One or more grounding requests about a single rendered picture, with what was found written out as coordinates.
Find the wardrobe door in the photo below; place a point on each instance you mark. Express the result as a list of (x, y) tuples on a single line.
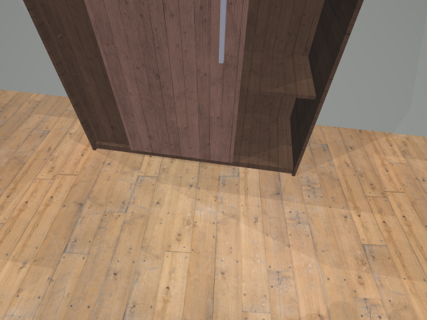
[(81, 57), (162, 60)]

